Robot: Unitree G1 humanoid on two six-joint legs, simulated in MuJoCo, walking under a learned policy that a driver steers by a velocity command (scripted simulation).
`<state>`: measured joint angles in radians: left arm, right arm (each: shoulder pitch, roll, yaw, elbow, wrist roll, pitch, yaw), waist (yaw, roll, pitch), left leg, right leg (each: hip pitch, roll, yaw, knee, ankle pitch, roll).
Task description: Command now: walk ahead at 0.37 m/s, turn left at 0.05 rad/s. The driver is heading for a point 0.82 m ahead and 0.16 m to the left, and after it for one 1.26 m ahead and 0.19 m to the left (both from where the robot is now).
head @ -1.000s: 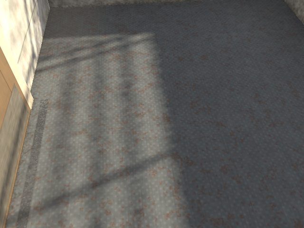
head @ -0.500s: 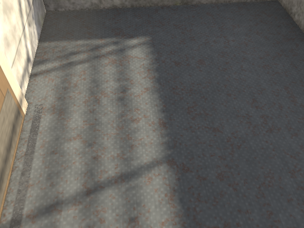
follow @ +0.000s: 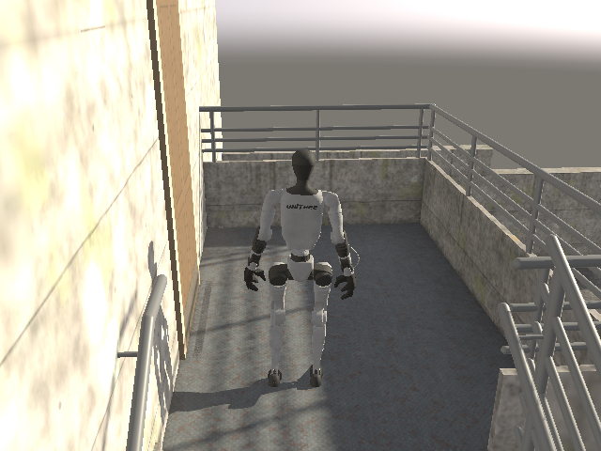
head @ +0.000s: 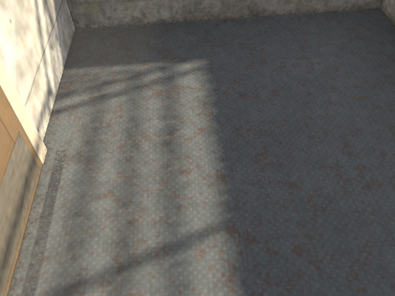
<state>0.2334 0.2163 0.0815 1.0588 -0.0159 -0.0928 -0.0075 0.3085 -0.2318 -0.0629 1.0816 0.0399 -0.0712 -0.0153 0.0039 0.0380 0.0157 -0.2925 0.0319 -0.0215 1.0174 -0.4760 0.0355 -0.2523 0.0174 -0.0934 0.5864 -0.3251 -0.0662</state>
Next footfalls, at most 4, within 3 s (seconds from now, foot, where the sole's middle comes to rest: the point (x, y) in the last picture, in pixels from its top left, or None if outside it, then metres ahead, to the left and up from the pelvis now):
0.44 left None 0.37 0.17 -0.77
1.02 right None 0.48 -0.02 -0.77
1.46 left None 0.49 0.22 -0.77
1.84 right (226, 295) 0.52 -0.03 -0.77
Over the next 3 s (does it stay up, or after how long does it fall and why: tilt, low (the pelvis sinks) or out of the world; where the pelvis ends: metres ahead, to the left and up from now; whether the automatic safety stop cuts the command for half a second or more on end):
stays up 0.81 0.11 0.02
